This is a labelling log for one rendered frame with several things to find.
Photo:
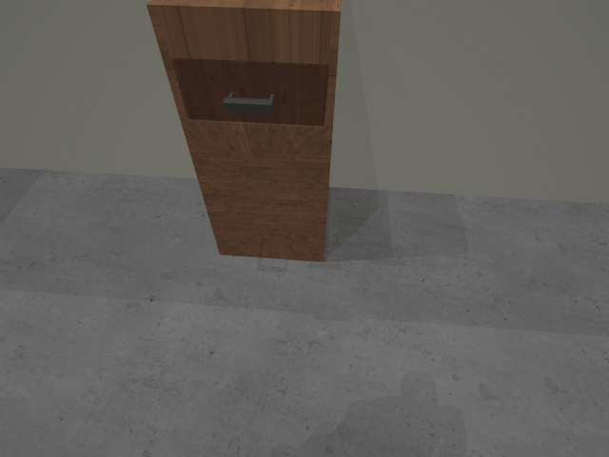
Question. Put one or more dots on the cabinet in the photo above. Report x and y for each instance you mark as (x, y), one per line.
(265, 186)

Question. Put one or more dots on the drawer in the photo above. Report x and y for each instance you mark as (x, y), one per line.
(300, 90)

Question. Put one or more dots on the handle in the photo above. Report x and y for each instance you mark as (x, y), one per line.
(248, 105)

